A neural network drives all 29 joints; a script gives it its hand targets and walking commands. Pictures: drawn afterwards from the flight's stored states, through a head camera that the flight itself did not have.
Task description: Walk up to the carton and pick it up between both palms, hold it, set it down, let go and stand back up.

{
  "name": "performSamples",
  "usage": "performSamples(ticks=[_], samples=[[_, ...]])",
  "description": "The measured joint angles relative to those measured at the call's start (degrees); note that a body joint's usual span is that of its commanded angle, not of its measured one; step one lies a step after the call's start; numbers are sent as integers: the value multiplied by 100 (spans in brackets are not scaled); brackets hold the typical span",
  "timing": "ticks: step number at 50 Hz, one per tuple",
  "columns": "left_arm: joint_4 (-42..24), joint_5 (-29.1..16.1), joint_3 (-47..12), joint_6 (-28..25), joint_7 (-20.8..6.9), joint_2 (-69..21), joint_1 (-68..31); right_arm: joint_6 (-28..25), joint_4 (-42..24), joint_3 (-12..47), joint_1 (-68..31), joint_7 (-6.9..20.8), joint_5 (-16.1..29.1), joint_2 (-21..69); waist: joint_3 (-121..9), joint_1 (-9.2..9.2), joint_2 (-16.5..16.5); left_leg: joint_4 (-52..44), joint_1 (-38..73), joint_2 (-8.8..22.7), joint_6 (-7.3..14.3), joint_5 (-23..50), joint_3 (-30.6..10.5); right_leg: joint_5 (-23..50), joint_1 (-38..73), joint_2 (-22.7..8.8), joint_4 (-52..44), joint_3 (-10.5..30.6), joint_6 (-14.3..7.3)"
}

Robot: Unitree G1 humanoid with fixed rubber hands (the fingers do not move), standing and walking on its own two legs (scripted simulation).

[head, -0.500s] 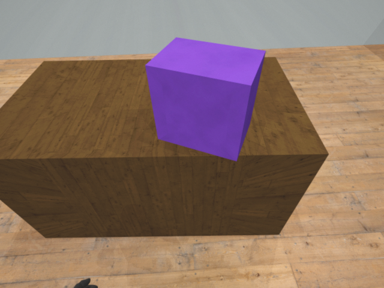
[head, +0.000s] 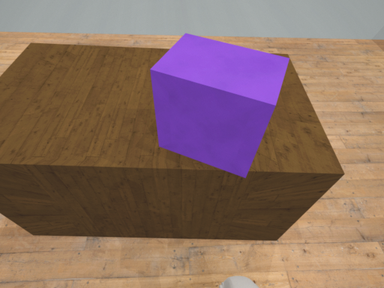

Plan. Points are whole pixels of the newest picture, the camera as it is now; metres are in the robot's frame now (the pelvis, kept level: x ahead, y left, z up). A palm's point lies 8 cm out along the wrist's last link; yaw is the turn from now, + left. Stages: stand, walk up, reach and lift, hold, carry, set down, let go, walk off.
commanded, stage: walk up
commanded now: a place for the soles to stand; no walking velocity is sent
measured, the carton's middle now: (216, 107) +0.57 -0.03 +0.03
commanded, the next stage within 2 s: none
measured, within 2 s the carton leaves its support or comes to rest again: neither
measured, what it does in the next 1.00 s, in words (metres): walks ahead: right foot, then left foot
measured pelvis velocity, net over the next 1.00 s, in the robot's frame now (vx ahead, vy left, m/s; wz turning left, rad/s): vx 0.12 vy -0.08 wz -0.03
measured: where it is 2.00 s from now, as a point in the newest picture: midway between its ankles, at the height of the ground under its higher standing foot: outside the picture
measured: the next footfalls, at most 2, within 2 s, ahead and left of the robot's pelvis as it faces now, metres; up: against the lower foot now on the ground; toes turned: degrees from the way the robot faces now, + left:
right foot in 0.14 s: +0.13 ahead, -0.17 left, +0.00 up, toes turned -1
left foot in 0.40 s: +0.12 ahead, +0.08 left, +0.00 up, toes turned +1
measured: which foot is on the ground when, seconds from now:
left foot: down 0.00-0.18, up 0.20-0.38, down 0.40-0.78, up 0.80-1.00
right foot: up 0.00-0.12, down 0.14-0.44, up 0.46-0.76, down 0.78-1.00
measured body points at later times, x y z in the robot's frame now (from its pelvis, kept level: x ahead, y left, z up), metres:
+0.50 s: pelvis +0.06 -0.02 -0.01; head +0.07 -0.02 +0.44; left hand +0.14 +0.28 -0.13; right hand +0.14 -0.34 -0.12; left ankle +0.08 +0.08 -0.72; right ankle +0.08 -0.16 -0.70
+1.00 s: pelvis +0.12 -0.08 -0.02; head +0.14 -0.09 +0.43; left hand +0.20 +0.23 -0.12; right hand +0.20 -0.39 -0.14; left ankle +0.12 +0.04 -0.69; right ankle +0.17 -0.20 -0.72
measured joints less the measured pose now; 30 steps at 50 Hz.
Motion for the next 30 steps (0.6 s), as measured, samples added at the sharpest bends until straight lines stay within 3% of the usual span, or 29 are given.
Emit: performSamples(ticks=[6, 8, 10, 12, 14, 20, 22, 25, 30], samples=[[-34, 0, -1, 0, 0, 3, 1, 67, -2, 0, 216, 0, 0, 2, -66, 4, -53, 52, 50, 149, -176, -195, 18, -13, 14, -229, -1669, -204, 1], [-34, 0, -1, -29, 0, 3, 6, 117, -1, -1, 121, 0, 0, -15, -8, 3, 47, 315, 41, 281, -229, -379, 16, 755, 159, -176, -2329, -311, 10], [-30, 0, 1, -78, 0, 1, 3, 190, 3, -1, -41, -1, 0, -14, 98, 7, 172, 1142, -188, 380, -106, -558, 22, 976, 176, -61, -2120, -348, 91], [-31, 0, 0, -79, 0, 1, 5, 270, 1, -1, -180, 0, 0, -29, 92, 7, 248, 2049, -513, 256, -56, -746, 23, 746, 213, -58, -1983, -349, 99], [-32, 0, 0, -79, 0, 0, 5, 289, -4, -1, -312, 0, 0, -58, 40, 2, 371, 2351, -715, 195, -23, -719, 15, 658, 253, -42, -1993, -360, 99], [-32, 0, -1, -73, 0, -1, 6, 194, -7, 1, -506, 3, 0, -69, -95, -3, 645, 992, -743, 209, 2, -898, 6, 525, 250, -56, -1963, -464, 100], [-27, 0, 0, -9, 0, 15, 6, 81, -6, 1, -442, 3, 0, -34, -96, -1, 517, 740, -655, 68, 11, -57, 54, 373, 254, -201, -1792, -426, 99], [-29, 0, 0, 134, 0, 18, 5, -26, 0, 0, -170, 3, 0, -27, -183, -6, 397, 684, -478, -8, 17, -163, 50, -157, 75, -68, -826, -206, 99], [-33, 0, 0, 122, 0, 31, 7, -26, -2, 1, 271, 3, 0, -25, -214, -1, 132, 259, -19, 35, -27, -179, 54, -30, -10, -59, -322, -181, 99]])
